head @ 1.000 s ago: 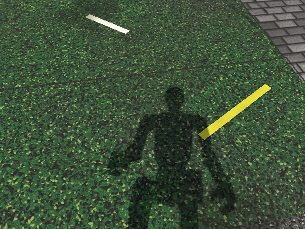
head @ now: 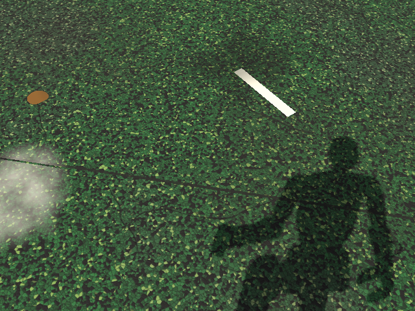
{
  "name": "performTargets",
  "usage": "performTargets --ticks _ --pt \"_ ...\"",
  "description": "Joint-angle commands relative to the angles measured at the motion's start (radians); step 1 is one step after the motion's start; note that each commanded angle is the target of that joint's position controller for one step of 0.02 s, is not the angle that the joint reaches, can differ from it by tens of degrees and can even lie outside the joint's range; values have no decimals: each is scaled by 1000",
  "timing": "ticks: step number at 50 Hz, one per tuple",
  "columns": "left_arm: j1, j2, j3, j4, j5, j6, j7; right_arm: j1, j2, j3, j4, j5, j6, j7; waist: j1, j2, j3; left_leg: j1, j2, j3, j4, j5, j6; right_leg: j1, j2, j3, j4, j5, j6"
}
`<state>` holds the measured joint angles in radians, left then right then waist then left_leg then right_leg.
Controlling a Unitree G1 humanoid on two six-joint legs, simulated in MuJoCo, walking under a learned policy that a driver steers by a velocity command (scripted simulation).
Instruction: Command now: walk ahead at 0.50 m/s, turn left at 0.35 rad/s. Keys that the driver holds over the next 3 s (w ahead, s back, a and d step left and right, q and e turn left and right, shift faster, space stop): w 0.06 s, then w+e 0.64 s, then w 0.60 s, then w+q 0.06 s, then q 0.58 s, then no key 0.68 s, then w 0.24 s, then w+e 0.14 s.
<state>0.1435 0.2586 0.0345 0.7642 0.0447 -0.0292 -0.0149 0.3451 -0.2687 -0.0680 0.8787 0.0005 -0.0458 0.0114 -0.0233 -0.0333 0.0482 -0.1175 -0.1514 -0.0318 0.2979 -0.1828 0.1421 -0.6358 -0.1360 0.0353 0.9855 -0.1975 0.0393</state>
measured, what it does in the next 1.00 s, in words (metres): walks ahead, turning right: right foot, then left foot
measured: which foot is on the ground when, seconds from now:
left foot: down 0.00-0.28, up 0.30-0.80, down 0.82-1.00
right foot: up 0.00-0.26, down 0.28-0.82, up 0.84-1.00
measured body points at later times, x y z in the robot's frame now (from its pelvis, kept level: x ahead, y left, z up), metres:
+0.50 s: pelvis +0.29 -0.07 +0.00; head +0.31 -0.09 +0.45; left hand +0.35 +0.20 -0.13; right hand +0.38 -0.34 -0.13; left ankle +0.31 +0.08 -0.67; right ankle +0.30 -0.12 -0.74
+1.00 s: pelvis +0.57 -0.07 +0.00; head +0.59 -0.06 +0.45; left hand +0.72 +0.17 -0.14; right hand +0.57 -0.35 -0.11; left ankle +0.62 +0.00 -0.74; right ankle +0.47 -0.17 -0.67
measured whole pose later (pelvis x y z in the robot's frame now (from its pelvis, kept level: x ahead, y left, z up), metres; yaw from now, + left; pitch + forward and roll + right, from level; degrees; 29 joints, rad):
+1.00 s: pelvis +0.57 -0.07 +0.00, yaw -20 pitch +0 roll +0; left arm 0.31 0.29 0.05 0.84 0.03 -0.04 -0.02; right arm 0.26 -0.26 -0.03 0.82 -0.02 -0.08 0.01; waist 0.01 -0.04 0.03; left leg -0.24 -0.05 0.03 0.40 -0.17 0.06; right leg -0.41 0.04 0.07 1.07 -0.34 -0.06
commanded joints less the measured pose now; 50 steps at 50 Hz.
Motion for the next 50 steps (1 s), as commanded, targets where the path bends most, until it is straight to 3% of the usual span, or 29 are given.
performTargets --ticks 1,7,9,11,12,13,14,15,16,17,18,19,20,22,25,27,31,35,38,40,41,42,43,44,45,46,47,50 --pt "-32 64 13 -55 -3 2 -6 65 -123 -23 -35 2 -20 -3 -14 81 -8 29 251 -179 -120 386 78 -31 19 -53 -120 133 5" --pt "-182 62 2 -98 -17 -10 -18 134 -125 -11 -6 -15 -29 -14 -72 97 20 197 291 -137 -114 460 48 -55 58 -92 -328 208 -49" --pt "-192 68 2 -107 -21 -15 -22 134 -128 -7 6 -25 -31 -20 -63 106 36 237 323 -118 -110 510 44 -25 77 -95 -382 168 -84" --pt "-122 82 9 -89 -24 -19 -20 91 -141 -6 8 -31 -35 -29 -13 112 21 245 338 -71 -47 725 21 94 122 -108 -424 86 -127" --pt "-45 96 17 -64 -25 -19 -13 77 -152 -7 10 -35 -36 -32 21 119 -18 254 338 -49 37 883 7 187 160 -118 -431 42 -149" --pt "75 114 28 -23 -25 -23 -6 66 -160 -8 13 -40 -32 -33 73 109 -81 257 324 -21 191 979 -5 308 200 -129 -460 17 -171" --pt "229 130 39 24 -15 -31 3 51 -162 -6 9 -36 -30 -34 146 80 -158 170 294 20 399 898 -22 507 186 -101 -516 59 -202" --pt "368 221 64 47 6 -32 15 77 -114 11 -30 -17 -37 -31 171 -45 -272 -86 222 72 728 552 -54 778 -38 213 -525 -8 -289" --pt "350 272 80 57 -5 -25 5 153 -70 16 -35 -12 -40 -17 94 -233 -319 -416 24 61 1020 -310 -89 939 -230 695 -645 51 -429" --pt "260 212 69 49 -43 -19 -8 67 -119 12 -46 -42 -42 -18 76 -73 -215 -507 100 -59 1059 -262 -71 850 -186 680 -693 -51 -398" --pt "184 172 61 30 -45 -15 -10 -7 -127 12 -69 -35 -52 -10 61 -14 -100 -524 148 -51 1017 -167 -74 707 -160 530 -715 -32 -377" --pt "155 139 53 28 -38 -16 -11 -47 -119 16 -82 -34 -56 -6 46 35 -48 -503 181 -41 955 -125 -80 612 -114 446 -741 54 -351" --pt "154 125 48 37 -39 -18 -7 -55 -112 18 -90 -41 -47 -4 24 35 -20 -474 199 -37 910 -117 -94 545 -75 384 -752 149 -331" --pt "171 123 46 53 -46 -30 -2 -33 -89 26 -97 -50 -18 1 -5 0 -40 -413 216 -23 835 -116 -129 484 -25 307 -774 246 -315" --pt "212 157 57 65 -48 -37 3 -97 -73 34 -126 -51 2 4 3 -6 -25 -453 226 9 732 -69 -173 442 10 264 -807 246 -320" --pt "248 160 60 71 -49 -33 5 -198 -73 36 -162 -50 5 5 32 -8 4 -506 233 21 625 14 -195 446 28 263 -824 232 -304" --pt "320 162 66 82 -49 -27 9 -329 -63 43 -207 -40 1 11 88 -24 -9 -530 212 22 457 150 -205 528 50 269 -780 300 -259" --pt "365 167 69 82 -34 -21 18 -429 -67 51 -250 -32 -10 12 123 -35 -13 -527 175 19 348 146 -191 616 33 313 -704 414 -255" --pt "324 172 69 71 -29 -24 29 -372 -88 47 -242 -30 -23 11 82 -52 -24 -379 159 14 239 107 -149 620 6 330 -655 466 -218" --pt "290 180 67 70 -32 -32 25 -191 -122 29 -183 -32 -36 -4 0 -31 -91 -128 120 38 159 68 -104 592 38 296 -491 624 -182" --pt "292 159 60 70 -39 -39 18 -68 -160 15 -156 -44 -48 -17 -56 20 -176 67 195 -28 136 49 -66 518 93 247 -304 548 -159" --pt "331 85 39 39 -56 -47 14 69 -236 -2 -154 -63 -50 -32 -83 153 -320 304 439 -338 110 -122 3 343 170 158 -22 211 -131" --pt "449 74 38 46 -57 -40 13 64 -291 -25 -125 -54 -31 -25 -16 343 -343 376 582 -727 -12 -154 108 118 283 76 168 -344 -111" --pt "384 135 44 71 -23 -26 20 -7 -189 -9 -137 -31 -22 -16 2 145 -187 249 541 -680 -28 -276 94 38 203 106 232 -271 -122" --pt "290 128 42 58 -16 -27 10 -70 -123 6 -145 -23 -23 -10 0 63 -83 125 487 -524 -48 -228 76 45 179 103 207 -190 -119" --pt "247 111 38 44 -17 -27 3 -101 -96 14 -141 -30 -26 -8 15 62 -46 59 437 -413 -72 -119 53 60 152 92 166 -147 -115" --pt "227 108 37 39 -10 -21 -4 -91 -89 17 -126 -28 -32 -10 23 100 -29 24 401 -334 -84 -10 42 74 135 81 134 -137 -108" --pt "226 91 30 42 -2 -4 -15 -33 -92 16 -82 -15 -57 -2 42 133 -51 10 363 -223 -104 196 46 99 129 54 92 -112 -87"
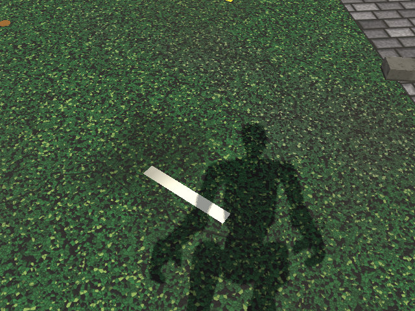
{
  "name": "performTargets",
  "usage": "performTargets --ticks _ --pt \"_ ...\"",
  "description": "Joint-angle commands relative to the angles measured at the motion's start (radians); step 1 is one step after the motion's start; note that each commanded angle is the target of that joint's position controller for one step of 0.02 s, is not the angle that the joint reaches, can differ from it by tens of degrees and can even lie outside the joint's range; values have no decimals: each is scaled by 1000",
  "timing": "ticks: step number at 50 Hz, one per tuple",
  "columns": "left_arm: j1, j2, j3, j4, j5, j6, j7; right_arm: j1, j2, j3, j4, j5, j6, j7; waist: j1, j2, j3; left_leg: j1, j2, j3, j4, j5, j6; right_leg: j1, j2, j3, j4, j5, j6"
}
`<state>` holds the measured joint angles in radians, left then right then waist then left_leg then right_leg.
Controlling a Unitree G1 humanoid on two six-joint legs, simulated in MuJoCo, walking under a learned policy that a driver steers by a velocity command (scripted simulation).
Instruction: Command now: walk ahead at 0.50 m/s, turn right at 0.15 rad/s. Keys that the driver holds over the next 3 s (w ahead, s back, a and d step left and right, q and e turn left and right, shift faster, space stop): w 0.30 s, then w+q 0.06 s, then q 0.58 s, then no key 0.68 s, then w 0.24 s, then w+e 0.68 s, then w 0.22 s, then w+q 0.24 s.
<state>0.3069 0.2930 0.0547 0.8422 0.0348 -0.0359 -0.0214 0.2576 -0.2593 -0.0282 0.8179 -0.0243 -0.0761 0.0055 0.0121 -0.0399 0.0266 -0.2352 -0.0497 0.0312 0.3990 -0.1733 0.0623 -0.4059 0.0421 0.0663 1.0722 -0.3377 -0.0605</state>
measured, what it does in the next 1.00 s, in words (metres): walks ahead, turning left: right foot, then left foot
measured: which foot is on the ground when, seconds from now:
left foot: down 0.00-0.36, up 0.38-0.82, down 0.84-1.00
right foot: up 0.00-0.32, down 0.34-0.86, up 0.88-1.00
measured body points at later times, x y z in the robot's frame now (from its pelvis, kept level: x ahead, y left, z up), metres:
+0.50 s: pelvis +0.25 -0.05 +0.00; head +0.28 -0.07 +0.45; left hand +0.37 +0.21 -0.11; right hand +0.26 -0.31 -0.15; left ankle +0.17 +0.08 -0.66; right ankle +0.29 -0.12 -0.74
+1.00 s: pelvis +0.34 -0.02 -0.01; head +0.36 +0.01 +0.44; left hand +0.35 +0.26 -0.15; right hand +0.53 -0.24 -0.12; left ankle +0.37 +0.06 -0.74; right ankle +0.34 -0.15 -0.67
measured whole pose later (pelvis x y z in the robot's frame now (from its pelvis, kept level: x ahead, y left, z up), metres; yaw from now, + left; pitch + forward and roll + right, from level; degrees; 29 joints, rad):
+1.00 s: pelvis +0.34 -0.02 -0.01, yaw +19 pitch +0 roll -1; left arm 0.18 0.25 0.05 0.82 0.03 0.04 0.03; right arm 0.18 -0.26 -0.07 0.79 -0.01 0.04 -0.01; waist 0.00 -0.03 0.08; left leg -0.34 -0.07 0.02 0.50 -0.16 0.10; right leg -0.46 -0.03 -0.03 1.11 -0.46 0.02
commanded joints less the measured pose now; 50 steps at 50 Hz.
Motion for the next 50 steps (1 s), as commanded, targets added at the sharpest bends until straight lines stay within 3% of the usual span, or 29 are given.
performTargets --ticks 1,5,8,12,15,16,17,18,19,20,21,22,23,24,27,33,40,41,42,43,44,45,46,47,48,49,50 --pt "39 52 7 -42 10 5 -11 69 -107 -25 -9 15 -32 5 8 136 -24 133 261 -265 -219 203 134 -157 -57 13 -11 49 19" --pt "-140 31 -11 -96 9 3 -21 125 -104 -26 31 18 -26 5 -21 121 26 149 235 -187 -276 232 140 -253 -108 -52 -169 180 50" --pt "-253 2 -31 -129 1 -3 -25 172 -112 -28 61 19 -23 7 -50 124 35 149 211 -127 -269 311 123 -200 -104 -100 -339 270 54" --pt "-331 17 -35 -152 -7 -9 -18 225 -131 -32 97 13 -17 2 -67 127 43 214 248 -122 -228 386 112 -138 -81 -123 -463 273 25" --pt "-284 38 -26 -142 -2 -17 -6 213 -145 -35 114 9 -8 -6 -28 125 25 270 271 -113 -121 581 92 -31 -46 -133 -532 184 -18" --pt "-191 49 -17 -110 4 -25 2 211 -145 -35 121 13 -4 -7 15 108 -20 257 251 -101 2 683 79 103 -18 -140 -588 186 -36" --pt "-34 81 -1 -58 16 -38 13 209 -132 -29 121 18 -3 -7 79 70 -111 173 205 -70 185 639 60 324 -36 -113 -625 205 -64" --pt "147 165 21 -33 38 -45 28 195 -87 -14 78 23 -6 -5 143 -45 -245 -25 146 -33 479 296 40 577 -282 144 -646 111 -115" --pt "144 236 40 -29 28 -32 28 325 3 1 75 47 0 -9 76 -244 -328 -312 -19 8 778 -376 8 725 -522 535 -752 177 -227" --pt "77 154 26 -41 -10 -25 25 251 -118 -31 99 17 16 -22 68 -37 -210 -353 36 -91 828 -330 16 589 -470 469 -763 262 -204" --pt "-14 93 6 -51 -16 -31 24 203 -96 -33 89 21 16 -19 27 -22 -92 -336 63 -101 809 -260 12 459 -428 297 -775 457 -182" --pt "-55 49 -5 -51 -16 -40 21 189 -67 -29 93 22 21 -18 1 -9 -49 -299 90 -92 772 -227 2 376 -383 172 -789 640 -155" --pt "-77 25 -12 -48 -19 -45 25 180 -65 -34 97 12 35 -15 -20 -24 -29 -271 103 -83 745 -216 -9 324 -344 79 -793 736 -130" --pt "-80 20 -14 -41 -20 -48 30 195 -56 -37 100 3 51 -9 -40 -47 -32 -228 102 -72 735 -198 -21 280 -321 14 -794 813 -108" --pt "-70 46 -6 -35 -25 -56 39 179 -32 -43 86 2 78 3 -65 -49 -61 -232 80 -46 732 -129 -40 264 -311 -87 -798 919 -116" --pt "-50 50 -2 -13 -24 -30 59 5 2 -28 5 -5 95 24 -34 -74 -29 -241 92 21 444 44 -46 257 -284 -232 -780 828 -114" --pt "-20 101 27 1 -20 12 58 -52 -37 -39 -59 -11 96 28 -4 -65 -35 -159 59 60 239 -116 20 338 -357 -231 -587 759 -99" --pt "-24 103 30 1 -21 21 59 -18 -39 -43 -57 -13 87 24 -26 -36 -54 -96 45 62 159 -78 37 327 -344 -248 -491 737 -74" --pt "5 106 34 4 -18 28 58 48 -75 -55 -45 -18 73 14 -61 58 -105 28 64 -8 53 108 69 273 -298 -276 -318 628 -19" --pt "42 65 24 -40 -11 33 53 99 -212 -88 -54 -23 63 0 -50 272 -172 203 319 -334 44 590 153 66 -186 -310 -34 136 43" --pt "-21 36 15 -86 -16 55 53 129 -260 -109 -50 24 82 -5 -84 328 -251 255 447 -574 -25 684 340 -119 -2 -174 148 -364 78" --pt "-51 55 15 -81 -6 68 54 117 -233 -105 -55 37 94 -4 -82 156 -206 217 424 -503 -58 504 337 -156 -58 -72 201 -323 88" --pt "-87 46 15 -84 -17 67 51 47 -184 -91 -64 28 105 -11 -60 120 -103 122 370 -433 -85 353 304 -179 -72 -59 187 -238 88" --pt "-102 46 17 -79 -21 62 54 -19 -142 -77 -71 20 115 -18 -27 87 -27 40 301 -368 -111 257 246 -170 -92 -45 110 -157 89" --pt "-90 56 21 -76 -8 64 56 -67 -112 -68 -83 24 116 -23 -5 109 -14 5 256 -316 -121 221 208 -140 -101 -45 56 -102 90" --pt "-52 51 21 -56 3 71 54 -89 -96 -61 -92 15 113 -22 5 121 -42 -5 228 -280 -115 261 195 -99 -82 -62 58 -74 90" --pt "-29 43 20 -47 2 77 51 -79 -97 -60 -89 12 106 -17 7 114 -72 1 221 -265 -108 304 192 -72 -73 -64 48 -65 91"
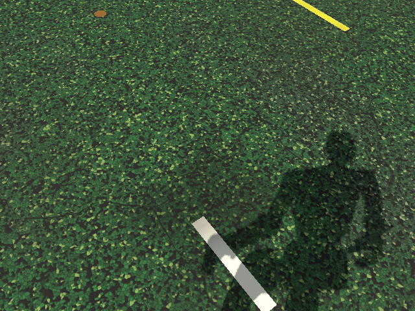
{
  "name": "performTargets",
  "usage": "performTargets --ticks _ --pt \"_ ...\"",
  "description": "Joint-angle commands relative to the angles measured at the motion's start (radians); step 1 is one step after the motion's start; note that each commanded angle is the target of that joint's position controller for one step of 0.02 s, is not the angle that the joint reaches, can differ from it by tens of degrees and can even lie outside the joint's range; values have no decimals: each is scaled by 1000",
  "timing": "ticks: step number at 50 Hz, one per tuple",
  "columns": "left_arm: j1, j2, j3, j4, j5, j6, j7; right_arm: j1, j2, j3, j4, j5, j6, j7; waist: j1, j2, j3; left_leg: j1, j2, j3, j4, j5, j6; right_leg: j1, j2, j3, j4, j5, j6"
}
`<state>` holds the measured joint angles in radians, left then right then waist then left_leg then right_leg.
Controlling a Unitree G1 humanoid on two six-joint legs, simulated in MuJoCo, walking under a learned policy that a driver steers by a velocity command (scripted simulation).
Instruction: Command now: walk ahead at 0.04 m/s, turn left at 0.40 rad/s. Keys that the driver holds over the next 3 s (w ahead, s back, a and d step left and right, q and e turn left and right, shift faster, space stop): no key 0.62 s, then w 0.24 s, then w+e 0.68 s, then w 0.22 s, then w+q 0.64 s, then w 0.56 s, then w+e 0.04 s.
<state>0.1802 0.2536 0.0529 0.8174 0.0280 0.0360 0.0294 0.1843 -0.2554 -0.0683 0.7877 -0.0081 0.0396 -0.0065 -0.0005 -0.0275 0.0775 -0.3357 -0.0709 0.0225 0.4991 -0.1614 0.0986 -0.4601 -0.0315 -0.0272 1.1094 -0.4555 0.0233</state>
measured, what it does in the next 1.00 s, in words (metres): steps on the spot: right foot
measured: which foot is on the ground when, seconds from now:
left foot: down 0.00-1.00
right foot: up 0.00-0.28, down 0.30-0.90, up 0.92-1.00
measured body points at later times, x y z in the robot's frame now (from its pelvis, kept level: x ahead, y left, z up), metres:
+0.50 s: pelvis +0.01 -0.04 +0.01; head +0.01 -0.05 +0.46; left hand +0.07 +0.21 -0.12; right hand +0.11 -0.28 -0.14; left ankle +0.03 +0.08 -0.73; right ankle +0.00 -0.13 -0.73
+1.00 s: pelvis +0.09 +0.01 +0.01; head +0.09 +0.03 +0.46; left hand +0.09 +0.27 -0.15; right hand +0.11 -0.25 -0.13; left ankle +0.07 +0.09 -0.73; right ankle +0.02 -0.12 -0.68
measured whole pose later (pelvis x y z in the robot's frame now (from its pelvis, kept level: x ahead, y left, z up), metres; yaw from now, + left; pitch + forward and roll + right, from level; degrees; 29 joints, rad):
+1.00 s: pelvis +0.09 +0.01 +0.01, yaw +1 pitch +0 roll +0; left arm 0.33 0.24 0.06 1.04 0.02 -0.03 -0.01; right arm 0.32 -0.22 -0.05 1.03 -0.03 -0.07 -0.01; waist 0.00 -0.04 0.01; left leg -0.17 -0.03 0.09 0.45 -0.27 0.06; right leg -0.29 0.01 0.03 0.90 -0.41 -0.11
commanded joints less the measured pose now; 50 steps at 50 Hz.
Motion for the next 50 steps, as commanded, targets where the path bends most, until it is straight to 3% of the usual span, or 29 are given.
performTargets --ticks 1,7,10,12,14,15,16,17,18,21,23,24,25,31,32,33,34,36,38,40,42,44,45,46,47,48,49,50 --pt "109 73 20 -19 2 9 -2 3 -108 -21 -54 -6 -18 -2 21 92 -142 108 238 -247 -206 304 153 -2 4 30 -16 54 8" --pt "51 65 13 -30 -9 20 1 25 -124 -19 -30 -19 -16 1 -21 151 -124 104 238 -294 -262 -44 138 54 10 32 -249 49 1" --pt "63 62 11 -21 -16 13 5 13 -128 -16 -17 -24 -11 3 -25 155 -113 82 244 -320 -257 -89 130 131 32 19 -362 28 -19" --pt "100 52 8 -6 -20 4 10 5 -124 -12 -5 -20 -8 1 -12 144 -108 73 248 -336 -238 -70 117 200 43 8 -486 55 -38" --pt "164 37 2 22 -16 -12 14 4 -109 -4 10 -5 -4 -7 24 104 -94 7 219 -323 -197 -88 54 341 41 15 -752 200 -70" --pt "151 75 2 14 2 -25 18 28 -64 10 11 -2 -9 -8 0 3 -90 -32 168 -282 -130 -131 -3 368 -81 168 -865 165 -94" --pt "81 148 13 -5 2 -32 15 33 -31 16 6 14 -16 -5 -45 -133 -61 -46 24 -142 -65 -145 -46 286 -232 346 -918 177 -157" --pt "13 109 3 -11 3 -41 6 3 -56 14 27 -3 -15 -6 -31 -136 -37 70 23 -105 8 -173 -56 151 -268 348 -929 176 -189" --pt "-24 69 -11 -16 -2 -50 3 9 -55 13 42 -4 -15 -1 -47 -110 -39 140 34 -111 19 -122 -55 116 -226 298 -925 173 -176" --pt "-3 86 -11 16 -12 -59 8 11 -52 19 71 -15 -24 1 -46 -116 -43 174 61 -119 -92 45 -61 196 -132 188 -859 290 -113" --pt "66 82 -10 35 -16 -61 4 18 -79 19 99 -12 -35 -11 -5 -59 -76 205 107 -156 -122 131 -75 254 -103 176 -827 377 -96" --pt "93 75 -10 54 -22 -59 4 34 -74 18 122 1 -36 -13 -1 -29 -80 187 105 -163 -120 117 -76 280 -89 163 -836 357 -93" --pt "83 79 -9 64 -21 -55 6 43 -58 23 137 3 -37 -13 -10 -27 -70 167 104 -164 -135 101 -79 302 -86 154 -829 335 -92" --pt "75 61 -10 113 -17 -45 5 44 -51 30 210 -1 -36 -21 1 36 -38 154 117 -183 -177 102 -75 306 -69 135 -823 277 -92" --pt "87 58 -12 126 -15 -45 3 56 -43 33 225 -2 -36 -22 4 32 -60 162 108 -176 -179 27 -72 313 -63 137 -841 171 -94" --pt "97 80 -2 137 -13 -41 1 55 -49 31 230 -5 -35 -22 9 14 -45 132 80 -152 -144 -87 -63 309 -55 149 -850 22 -105" --pt "105 106 8 141 -13 -35 0 52 -58 26 228 -11 -32 -20 16 -23 -27 79 46 -117 -84 -221 -51 299 -67 185 -868 -140 -130" --pt "144 136 23 157 -15 -27 -2 13 -44 27 207 -24 -34 -8 37 -93 49 -58 15 -35 63 -291 -43 291 -175 327 -965 -366 -205" --pt "152 122 27 168 -13 -35 -4 -13 -31 31 185 -30 -48 4 36 -91 99 -129 76 -12 201 -236 -42 276 -274 418 -1029 -335 -260" --pt "141 118 29 172 -4 -55 -11 -6 -39 26 179 -25 -68 15 20 -67 90 -162 105 -16 219 -254 -37 325 -268 379 -1016 -206 -262" --pt "124 121 34 176 -9 -70 -17 13 -36 23 180 -16 -85 23 3 -73 68 -68 95 14 133 -217 -29 306 -220 290 -982 -109 -238" --pt "84 118 35 172 -19 -73 -24 129 -16 19 221 -11 -96 20 -59 -53 51 198 48 72 -38 -111 -21 151 -152 200 -888 -85 -210" --pt "76 98 31 167 -17 -75 -26 231 -33 9 257 -14 -103 12 -95 0 30 366 38 44 -95 -131 -22 38 -102 165 -779 -76 -192" --pt "42 36 12 140 -13 -82 -32 356 -105 -9 281 -30 -114 -2 -147 190 -4 497 238 -229 -260 -332 1 -96 -4 56 -490 -34 -151" --pt "31 -7 1 97 -16 -87 -36 455 -208 -32 299 -25 -114 -3 -157 370 -26 532 457 -634 -424 -602 91 -274 118 -26 -221 -117 -134" --pt "14 70 18 102 4 -84 -38 368 -153 -19 283 -30 -107 -9 -101 188 39 422 471 -604 -405 -617 109 -288 46 85 -62 -65 -155" --pt "31 59 18 115 -4 -88 -51 263 -107 -5 242 -25 -112 -7 -49 107 63 357 427 -504 -398 -546 84 -275 9 116 -30 43 -160" --pt "64 39 14 136 -11 -91 -60 207 -81 2 223 -20 -121 -7 -18 85 58 335 384 -394 -410 -415 54 -243 -13 117 -37 122 -149"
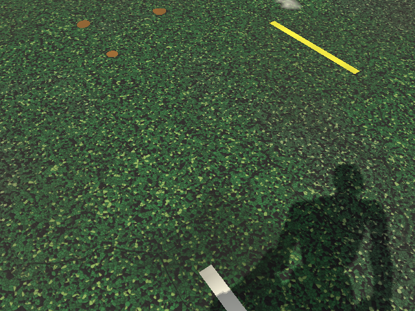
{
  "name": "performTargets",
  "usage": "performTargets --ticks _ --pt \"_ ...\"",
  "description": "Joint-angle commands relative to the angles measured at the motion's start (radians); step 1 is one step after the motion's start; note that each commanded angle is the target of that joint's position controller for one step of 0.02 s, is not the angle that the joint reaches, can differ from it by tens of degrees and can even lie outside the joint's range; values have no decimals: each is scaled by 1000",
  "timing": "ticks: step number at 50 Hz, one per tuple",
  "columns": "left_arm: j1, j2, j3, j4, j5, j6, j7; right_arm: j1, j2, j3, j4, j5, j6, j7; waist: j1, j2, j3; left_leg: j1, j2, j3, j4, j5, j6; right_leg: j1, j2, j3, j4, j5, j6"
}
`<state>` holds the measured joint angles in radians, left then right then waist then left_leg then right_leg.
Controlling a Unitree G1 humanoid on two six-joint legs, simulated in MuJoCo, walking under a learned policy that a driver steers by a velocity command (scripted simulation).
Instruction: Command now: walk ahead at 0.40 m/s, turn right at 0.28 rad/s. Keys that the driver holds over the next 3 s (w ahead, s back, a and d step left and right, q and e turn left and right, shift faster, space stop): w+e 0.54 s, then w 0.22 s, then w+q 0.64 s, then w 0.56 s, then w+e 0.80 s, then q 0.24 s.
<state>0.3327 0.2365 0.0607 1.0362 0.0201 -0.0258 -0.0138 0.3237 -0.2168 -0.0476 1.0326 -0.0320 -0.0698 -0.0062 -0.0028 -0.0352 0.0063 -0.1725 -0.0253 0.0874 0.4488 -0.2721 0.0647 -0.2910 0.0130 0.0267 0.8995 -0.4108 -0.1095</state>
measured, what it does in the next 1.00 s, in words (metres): walks ahead, turning right: right foot, then left foot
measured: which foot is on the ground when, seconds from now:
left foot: down 0.00-0.40, up 0.42-0.92, down 0.94-1.00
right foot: up 0.00-0.38, down 0.40-0.96, up 0.98-1.00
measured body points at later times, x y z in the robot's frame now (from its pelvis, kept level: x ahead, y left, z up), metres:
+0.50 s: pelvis +0.25 -0.04 -0.02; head +0.28 -0.05 +0.43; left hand +0.41 +0.19 -0.16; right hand +0.22 -0.29 -0.16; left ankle +0.14 +0.11 -0.63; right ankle +0.30 -0.08 -0.74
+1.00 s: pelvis +0.55 -0.09 -0.02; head +0.58 -0.10 +0.43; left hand +0.60 +0.17 -0.16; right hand +0.63 -0.37 -0.13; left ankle +0.66 -0.06 -0.74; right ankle +0.33 -0.09 -0.67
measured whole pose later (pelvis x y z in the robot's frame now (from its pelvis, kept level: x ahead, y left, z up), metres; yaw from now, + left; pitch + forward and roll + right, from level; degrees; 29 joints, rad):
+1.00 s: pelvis +0.55 -0.09 -0.02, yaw -18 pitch +0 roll +1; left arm 0.41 0.24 0.04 1.01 0.02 -0.07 0.02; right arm 0.10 -0.23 -0.03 0.83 -0.02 -0.06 0.02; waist 0.03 -0.01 0.06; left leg -0.43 -0.07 0.09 0.56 -0.13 0.11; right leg -0.07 0.09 0.01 0.91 -0.40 -0.08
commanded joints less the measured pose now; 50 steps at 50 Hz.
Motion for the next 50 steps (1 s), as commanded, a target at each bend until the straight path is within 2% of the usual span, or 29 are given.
performTargets --ticks 1,2,5,10,13,16,17,18,19,20,21,22,23,24,25,26,27,30,35,38,41,42,44,45,46,47,48,49,50 --pt "-84 51 7 -76 3 -28 -22 52 -105 -11 -28 8 -21 -12 -2 89 116 178 312 -370 -365 -175 70 -397 -73 51 166 133 -3" --pt "-81 51 7 -68 11 -22 -26 56 -85 -4 -26 9 -29 -16 -2 88 101 188 283 -283 -357 -37 53 -388 -75 33 174 174 13" --pt "-130 27 4 -86 9 -4 -29 143 -69 5 6 12 -40 -18 -12 95 85 235 257 -128 -315 287 37 -446 -72 -7 204 240 38" --pt "-317 -5 -16 -172 6 1 -37 156 -53 18 12 9 -41 -24 -27 110 142 179 217 27 -314 508 29 -443 -54 -101 -23 341 58" --pt "-389 -11 -28 -216 6 2 -41 175 -77 15 26 12 -40 -32 -32 119 151 189 233 85 -292 653 27 -338 -28 -180 -207 355 29" --pt "-290 30 -13 -201 10 1 -33 157 -120 3 25 16 -37 -44 30 147 74 260 257 137 -107 1082 15 -177 48 -230 -253 291 -42" --pt "-200 51 -2 -177 11 0 -30 138 -135 -3 18 12 -30 -47 73 161 22 269 269 145 24 1173 18 -94 73 -228 -253 247 -72" --pt "-88 77 13 -144 13 -2 -27 117 -149 -10 4 10 -22 -44 118 170 -44 251 281 137 190 1153 28 20 89 -208 -276 216 -104" --pt "41 112 34 -106 20 -8 -20 90 -160 -16 -13 11 -18 -35 183 140 -106 149 264 143 423 970 23 202 89 -160 -365 212 -140" --pt "103 192 62 -98 25 -6 -6 91 -112 -10 -44 8 -19 -21 188 -4 -176 -72 186 144 767 371 6 390 -122 123 -410 77 -203" --pt "48 267 77 -129 16 4 -8 113 -45 -2 -122 27 -25 2 97 -191 -258 -470 -38 -7 1088 -279 -37 611 -358 734 -569 43 -386" --pt "23 235 72 -127 -5 13 0 -24 -117 -12 -151 15 -39 7 123 -24 -161 -603 31 -141 1083 -170 -19 542 -336 683 -665 -40 -347" --pt "-38 184 58 -132 -10 9 8 -62 -122 -11 -171 22 -52 12 85 27 -47 -599 81 -140 993 -61 -15 399 -320 554 -690 20 -301" --pt "-79 138 47 -134 -7 1 9 -49 -117 -13 -160 21 -56 7 31 110 16 -528 115 -134 895 -16 -21 267 -275 459 -704 175 -253" --pt "-99 121 40 -137 -12 -10 14 -39 -108 -13 -160 6 -41 3 -3 122 32 -454 134 -138 833 -14 -39 178 -227 374 -701 314 -226" --pt "-107 108 33 -139 -15 -21 17 -17 -91 -8 -159 -10 -19 5 -27 106 22 -391 145 -140 788 -16 -57 121 -187 308 -702 398 -211" --pt "-92 111 31 -136 -19 -34 17 -16 -83 -8 -166 -17 0 8 -36 90 16 -371 147 -132 751 -24 -72 100 -163 273 -698 465 -207" --pt "-21 136 33 -118 -23 -52 16 -82 -72 -4 -197 -20 29 19 -23 45 32 -415 157 -88 620 64 -100 89 -123 194 -718 557 -173" --pt "113 115 19 -89 -21 -50 15 -265 -79 -1 -258 -8 34 32 60 -8 43 -511 141 -56 391 271 -91 233 -103 160 -714 685 -65" --pt "160 114 12 -79 -14 -50 23 -360 -76 8 -290 -2 31 37 93 -21 55 -533 113 -37 285 304 -76 324 -114 157 -703 733 -54" --pt "184 118 5 -66 0 -53 32 -430 -76 17 -316 7 23 42 112 -29 74 -527 82 -3 182 283 -39 417 -147 128 -703 801 -59" --pt "184 120 3 -61 5 -55 35 -433 -78 18 -321 10 19 43 105 -32 78 -504 68 2 151 260 -21 438 -162 113 -696 847 -58" --pt "142 135 2 -61 12 -61 42 -355 -95 11 -304 14 14 38 47 -52 53 -363 19 16 104 179 27 444 -179 67 -627 1089 -38" --pt "129 145 3 -59 18 -64 46 -268 -115 2 -276 16 12 31 6 -62 11 -270 -16 19 99 132 49 457 -184 49 -537 1232 -27" --pt "115 155 6 -59 24 -62 46 -129 -139 -11 -231 17 7 22 -54 -60 -55 -143 -46 16 69 109 74 458 -180 30 -382 1290 -21" --pt "90 161 6 -65 16 -61 45 33 -156 -23 -181 7 0 13 -136 -36 -127 66 -17 -21 9 158 107 356 -159 -6 -177 1176 -11" --pt "111 111 -10 -101 -6 -69 38 178 -243 -48 -154 -17 1 1 -159 92 -241 348 204 -328 18 93 197 87 -85 -58 152 812 20" --pt "176 93 -6 -101 -22 -74 24 167 -268 -63 -141 3 17 12 -95 295 -317 513 396 -821 -111 153 348 -225 119 -55 481 -46 65" --pt "103 143 0 -125 11 -77 24 45 -233 -57 -160 30 21 28 -54 134 -196 419 354 -784 -154 70 330 -340 39 58 521 -3 40"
